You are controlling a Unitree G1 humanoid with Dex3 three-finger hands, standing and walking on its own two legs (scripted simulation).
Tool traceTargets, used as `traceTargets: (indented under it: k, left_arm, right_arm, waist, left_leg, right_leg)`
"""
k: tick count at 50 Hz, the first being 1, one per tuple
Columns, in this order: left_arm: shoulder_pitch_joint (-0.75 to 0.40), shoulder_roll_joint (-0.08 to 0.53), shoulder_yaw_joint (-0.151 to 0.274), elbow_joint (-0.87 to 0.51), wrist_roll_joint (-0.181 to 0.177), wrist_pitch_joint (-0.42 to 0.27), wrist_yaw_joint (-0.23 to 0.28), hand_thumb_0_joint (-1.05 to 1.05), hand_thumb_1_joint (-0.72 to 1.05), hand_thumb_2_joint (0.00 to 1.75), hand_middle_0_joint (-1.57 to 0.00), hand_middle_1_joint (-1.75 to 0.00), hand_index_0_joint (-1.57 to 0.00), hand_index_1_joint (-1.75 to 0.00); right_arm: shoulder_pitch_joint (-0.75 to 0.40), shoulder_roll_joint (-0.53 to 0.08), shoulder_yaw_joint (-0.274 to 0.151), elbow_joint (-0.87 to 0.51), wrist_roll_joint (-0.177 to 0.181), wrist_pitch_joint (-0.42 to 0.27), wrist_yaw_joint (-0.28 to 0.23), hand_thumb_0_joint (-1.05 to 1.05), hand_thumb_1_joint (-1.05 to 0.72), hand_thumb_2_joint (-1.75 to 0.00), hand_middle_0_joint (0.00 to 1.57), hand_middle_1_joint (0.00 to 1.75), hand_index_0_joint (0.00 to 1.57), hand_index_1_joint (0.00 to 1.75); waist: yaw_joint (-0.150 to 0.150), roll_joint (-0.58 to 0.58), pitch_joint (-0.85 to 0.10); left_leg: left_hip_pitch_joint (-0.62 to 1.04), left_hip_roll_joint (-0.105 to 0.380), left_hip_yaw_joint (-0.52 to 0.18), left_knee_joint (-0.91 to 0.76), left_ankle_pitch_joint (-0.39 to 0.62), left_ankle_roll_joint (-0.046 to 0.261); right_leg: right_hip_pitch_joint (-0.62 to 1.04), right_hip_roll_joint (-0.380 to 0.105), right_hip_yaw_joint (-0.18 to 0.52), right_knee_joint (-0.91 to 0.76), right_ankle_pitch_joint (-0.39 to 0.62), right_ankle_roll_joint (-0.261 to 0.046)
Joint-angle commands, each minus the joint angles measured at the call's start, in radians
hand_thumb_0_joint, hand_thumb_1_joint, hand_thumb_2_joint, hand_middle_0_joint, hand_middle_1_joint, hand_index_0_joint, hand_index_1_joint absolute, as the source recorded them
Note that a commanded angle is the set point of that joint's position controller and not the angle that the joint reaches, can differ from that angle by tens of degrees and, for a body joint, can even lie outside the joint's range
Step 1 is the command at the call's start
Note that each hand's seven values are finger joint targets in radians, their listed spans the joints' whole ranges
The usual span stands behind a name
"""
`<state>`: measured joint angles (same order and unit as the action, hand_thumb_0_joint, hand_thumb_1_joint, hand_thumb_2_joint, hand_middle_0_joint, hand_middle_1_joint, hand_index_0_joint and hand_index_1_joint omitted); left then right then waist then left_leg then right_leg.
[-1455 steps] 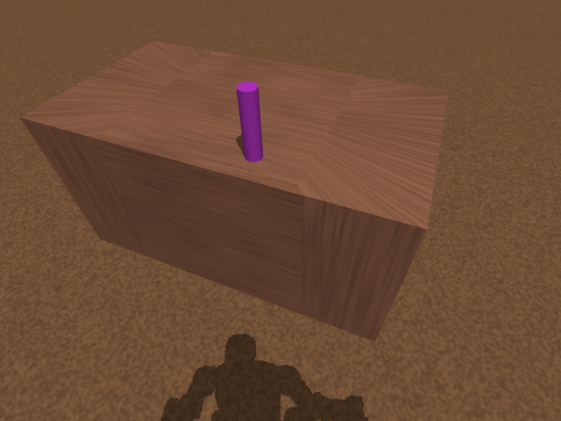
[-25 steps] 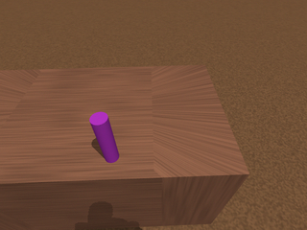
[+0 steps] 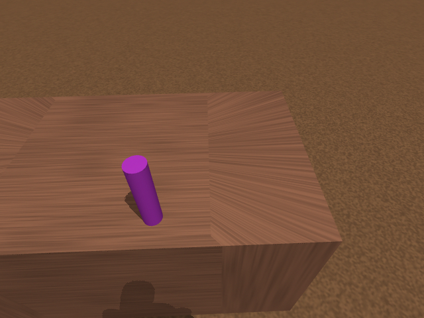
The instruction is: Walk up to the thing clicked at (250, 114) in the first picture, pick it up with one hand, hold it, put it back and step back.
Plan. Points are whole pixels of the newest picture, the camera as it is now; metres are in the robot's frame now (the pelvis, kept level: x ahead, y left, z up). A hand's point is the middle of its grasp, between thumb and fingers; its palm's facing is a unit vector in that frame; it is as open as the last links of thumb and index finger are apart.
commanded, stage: stand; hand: left
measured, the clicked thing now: (144, 194) +0.43 +0.19 -0.03
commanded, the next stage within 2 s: step back in 0.32 s
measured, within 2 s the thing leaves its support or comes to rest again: neither
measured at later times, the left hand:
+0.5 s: hand out of the picture +0.07 +0.27 -0.17, palm faces +0.00 -0.92 -0.38, open 7.4 cm
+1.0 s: hand out of the picture +0.03 +0.28 -0.18, palm faces -0.11 -0.92 -0.37, open 7.4 cm
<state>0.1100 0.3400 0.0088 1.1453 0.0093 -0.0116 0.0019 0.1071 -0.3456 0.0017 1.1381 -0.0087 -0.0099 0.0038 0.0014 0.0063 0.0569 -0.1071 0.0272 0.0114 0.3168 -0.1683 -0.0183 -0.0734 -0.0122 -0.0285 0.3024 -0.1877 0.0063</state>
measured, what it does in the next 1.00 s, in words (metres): walks backwards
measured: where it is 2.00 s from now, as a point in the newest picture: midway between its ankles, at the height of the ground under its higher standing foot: outside the picture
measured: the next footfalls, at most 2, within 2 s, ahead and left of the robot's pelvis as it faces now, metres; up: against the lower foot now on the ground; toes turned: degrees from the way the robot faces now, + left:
right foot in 1.04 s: -0.08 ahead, -0.10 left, +0.00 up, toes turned -1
left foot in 1.38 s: -0.15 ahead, +0.15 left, +0.00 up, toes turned -4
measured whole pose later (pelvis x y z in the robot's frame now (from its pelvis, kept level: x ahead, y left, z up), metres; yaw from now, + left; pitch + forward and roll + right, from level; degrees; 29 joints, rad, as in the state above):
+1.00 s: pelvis -0.10 +0.03 -0.03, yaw -4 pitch -1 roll +0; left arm 0.11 0.39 0.07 0.87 0.02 0.05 0.01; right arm 0.13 -0.36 -0.05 0.87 -0.02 0.03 -0.01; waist -0.01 -0.03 0.21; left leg -0.33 0.02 0.05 0.66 -0.31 0.03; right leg -0.33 0.05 0.09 0.82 -0.45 0.01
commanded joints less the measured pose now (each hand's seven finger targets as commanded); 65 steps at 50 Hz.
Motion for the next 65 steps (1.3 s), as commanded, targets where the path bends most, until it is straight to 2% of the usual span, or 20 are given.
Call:
traceTargets:
  k: [1,15,16,19,23,27,29,31,33,34,39,46,49,51,52,53,54,55,59,65]
  left_arm:
    - [-0.032,0.212,0.039,-0.055,0.003,-0.021,0.009,0.0,0.9,0.9,-0.2,-0.3,-0.2,-0.3]
    - [-0.026,0.216,0.039,-0.06,0.001,-0.019,0.006,0.0,0.9,0.9,-0.2,-0.3,-0.2,-0.3]
    - [-0.033,0.288,0.081,-0.087,-0.014,-0.007,0.013,0.0,0.9,0.9,-0.2,-0.3,-0.2,-0.3]
    - [-0.003,0.267,0.084,-0.123,-0.016,0.001,0.02,0.0,0.9,0.9,-0.2,-0.3,-0.2,-0.3]
    - [-0.036,0.294,0.095,-0.186,-0.008,0.014,0.02,0.0,0.9,0.9,-0.2,-0.3,-0.2,-0.3]
    - [-0.102,0.336,0.111,-0.264,0.019,0.022,0.023,0.0,0.9,0.9,-0.2,-0.3,-0.2,-0.3]
    - [-0.164,0.313,0.103,-0.296,0.019,0.028,0.022,0.0,0.9,0.9,-0.2,-0.3,-0.2,-0.3]
    - [-0.129,0.261,0.087,-0.312,0.008,0.039,0.021,0.0,0.9,0.9,-0.2,-0.3,-0.2,-0.3]
    - [-0.096,0.202,0.084,-0.323,0.002,0.054,0.032,0.0,0.9,0.9,-0.2,-0.3,-0.2,-0.3]
    - [-0.059,0.208,0.083,-0.317,0.006,0.063,0.035,0.0,0.9,0.9,-0.2,-0.3,-0.2,-0.3]
    - [0.01,0.232,0.096,-0.306,-0.002,0.062,0.034,0.0,0.9,0.9,-0.2,-0.3,-0.2,-0.3]
    - [-0.014,0.221,0.107,-0.366,0.009,0.036,0.024,0.0,0.9,0.9,-0.2,-0.3,-0.2,-0.3]
    - [0.05,0.207,0.112,-0.345,0.014,0.026,0.019,0.0,0.9,0.9,-0.2,-0.3,-0.2,-0.3]
    - [0.116,0.205,0.118,-0.31,0.022,0.019,0.021,0.0,0.9,0.9,-0.2,-0.3,-0.2,-0.3]
    - [0.107,0.256,0.128,-0.317,0.032,0.01,0.024,0.0,0.9,0.9,-0.2,-0.3,-0.2,-0.3]
    - [0.08,0.327,0.147,-0.338,0.037,0.006,0.023,0.0,0.9,0.9,-0.2,-0.3,-0.2,-0.3]
    - [0.043,0.373,0.15,-0.359,0.024,0.013,0.019,0.0,0.9,0.9,-0.2,-0.3,-0.2,-0.3]
    - [0.007,0.371,0.15,-0.383,0.029,0.009,0.02,0.0,0.9,0.9,-0.2,-0.3,-0.2,-0.3]
    - [-0.041,0.246,0.127,-0.413,0.019,0.018,0.027,0.0,0.9,0.9,-0.2,-0.3,-0.2,-0.3]
    - [0.053,0.244,0.128,-0.431,0.024,0.033,0.035,0.0,0.9,0.9,-0.2,-0.3,-0.2,-0.3]
  right_arm:
    - [-0.035,-0.208,-0.038,-0.055,-0.003,-0.021,-0.015,0.0,-0.9,-0.9,0.2,0.3,0.2,0.3]
    - [-0.025,-0.21,-0.035,-0.056,-0.004,-0.023,-0.015,0.0,-0.9,-0.9,0.2,0.3,0.2,0.3]
    - [-0.057,-0.265,-0.062,-0.064,0.003,-0.004,-0.012,0.0,-0.9,-0.9,0.2,0.3,0.2,0.3]
    - [-0.027,-0.245,-0.069,-0.095,0.016,0.01,-0.011,0.0,-0.9,-0.9,0.2,0.3,0.2,0.3]
    - [-0.021,-0.239,-0.08,-0.135,0.017,0.03,-0.008,0.0,-0.9,-0.9,0.2,0.3,0.2,0.3]
    - [0.069,-0.227,-0.096,-0.161,0.005,0.053,0.003,0.0,-0.9,-0.9,0.2,0.3,0.2,0.3]
    - [0.118,-0.225,-0.102,-0.163,0.011,0.049,0.008,0.0,-0.9,-0.9,0.2,0.3,0.2,0.3]
    - [0.102,-0.264,-0.112,-0.187,0.002,0.031,0.002,0.0,-0.9,-0.9,0.2,0.3,0.2,0.3]
    - [0.107,-0.351,-0.135,-0.209,-0.023,0.017,-0.009,0.0,-0.9,-0.9,0.2,0.3,0.2,0.3]
    - [0.107,-0.337,-0.131,-0.212,-0.027,0.015,-0.014,0.0,-0.9,-0.9,0.2,0.3,0.2,0.3]
    - [-0.022,-0.293,-0.12,-0.291,-0.025,0.011,-0.038,0.0,-0.9,-0.9,0.2,0.3,0.2,0.3]
    - [0.081,-0.281,-0.126,-0.315,-0.014,0.015,-0.039,0.0,-0.9,-0.9,0.2,0.3,0.2,0.3]
    - [0.043,-0.291,-0.125,-0.335,-0.008,0.029,-0.033,0.0,-0.9,-0.9,0.2,0.3,0.2,0.3]
    - [0.008,-0.278,-0.116,-0.341,0.007,0.04,-0.029,0.0,-0.9,-0.9,0.2,0.3,0.2,0.3]
    - [0.008,-0.239,-0.101,-0.345,0.016,0.039,-0.027,0.0,-0.9,-0.9,0.2,0.3,0.2,0.3]
    - [0.013,-0.207,-0.087,-0.359,0.022,0.037,-0.026,0.0,-0.9,-0.9,0.2,0.3,0.2,0.3]
    - [-0.02,-0.213,-0.095,-0.355,0.017,0.048,-0.041,0.0,-0.9,-0.9,0.2,0.3,0.2,0.3]
    - [0.006,-0.246,-0.111,-0.333,0.009,0.053,-0.047,0.0,-0.9,-0.9,0.2,0.3,0.2,0.3]
    - [0.078,-0.237,-0.094,-0.292,0.023,0.042,-0.04,0.0,-0.9,-0.9,0.2,0.3,0.2,0.3]
    - [0.075,-0.215,-0.079,-0.329,0.007,0.019,-0.043,0.0,-0.9,-0.9,0.2,0.3,0.2,0.3]
  waist:
    - [-0.004,0.004,-0.074]
    - [-0.002,0.001,-0.069]
    - [-0.002,-0.013,0.035]
    - [-0.003,-0.023,-0.069]
    - [-0.008,-0.073,-0.136]
    - [-0.021,-0.211,-0.125]
    - [-0.058,-0.2,-0.116]
    - [-0.047,-0.011,-0.119]
    - [-0.039,0.187,-0.103]
    - [-0.022,0.101,-0.084]
    - [0.026,0.152,-0.092]
    - [-0.039,0.131,-0.128]
    - [-0.018,0.155,-0.148]
    - [0.019,0.112,-0.162]
    - [0.015,0.025,-0.172]
    - [0.01,-0.172,-0.149]
    - [0.045,-0.244,-0.089]
    - [0.033,-0.236,-0.04]
    - [-0.013,-0.126,-0.066]
    - [0.043,-0.197,-0.151]
  left_leg:
    - [0.02,0.107,-0.089,-0.045,0.123,0.036]
    - [0.015,0.107,-0.086,-0.049,0.112,0.034]
    - [-0.058,0.093,-0.103,0.046,0.259,0.055]
    - [-0.012,0.085,-0.075,0.149,0.339,0.076]
    - [-0.044,0.01,-0.024,0.303,0.164,0.059]
    - [-0.113,-0.046,-0.057,0.566,-0.343,0.067]
    - [-0.078,-0.029,-0.063,0.486,-0.274,0.082]
    - [-0.103,0.08,-0.132,0.181,0.264,0.107]
    - [0.039,0.283,-0.437,0.079,0.614,0.217]
    - [0.007,0.308,-0.394,0.105,0.703,0.258]
    - [0.011,0.214,-0.236,0.161,0.543,0.235]
    - [0.128,0.235,-0.218,0.221,0.505,0.267]
    - [0.048,0.201,-0.181,0.278,0.399,0.225]
    - [-0.057,0.17,-0.145,0.354,0.303,0.175]
    - [-0.175,0.116,-0.128,0.405,0.155,0.121]
    - [-0.363,-0.027,-0.08,0.543,-0.102,0.057]
    - [-0.354,-0.114,-0.09,0.76,-0.49,0.034]
    - [-0.309,-0.083,-0.152,0.882,-0.51,0.017]
    - [-0.371,-0.147,-0.168,0.894,-0.356,0.011]
    - [-0.371,-0.048,-0.092,0.467,-0.344,-0.002]
  right_leg:
    - [-0.009,-0.128,0.096,-0.052,0.14,-0.022]
    - [-0.018,-0.128,0.103,-0.052,0.129,-0.024]
    - [-0.1,-0.103,0.102,0.048,0.28,-0.027]
    - [-0.087,-0.108,0.092,0.102,0.351,-0.062]
    - [-0.123,-0.201,0.183,0.091,0.357,-0.146]
    - [-0.216,-0.354,0.291,0.101,0.37,-0.27]
    - [-0.26,-0.295,0.204,0.178,0.33,-0.218]
    - [-0.214,-0.11,0.074,0.411,0.21,-0.098]
    - [-0.436,0.122,0.122,0.674,-0.417,-0.041]
    - [-0.425,0.111,0.174,0.784,-0.466,-0.039]
    - [-0.463,0.11,0.226,0.903,-0.295,-0.023]
    - [-0.406,0.059,0.146,0.589,-0.294,0.022]
    - [-0.256,0.04,0.062,0.318,-0.208,-0.002]
    - [-0.094,0.041,0.043,0.099,0.024,-0.026]
    - [-0.005,-0.039,0.178,0.107,0.189,-0.047]
    - [0.038,-0.2,0.42,0.109,0.338,-0.135]
    - [-0.149,-0.367,0.552,0.07,0.399,-0.311]
    - [-0.254,-0.395,0.598,0.055,0.375,-0.351]
    - [-0.123,-0.188,0.254,0.154,0.453,-0.21]
    - [0.112,-0.21,0.259,0.253,0.51,-0.223]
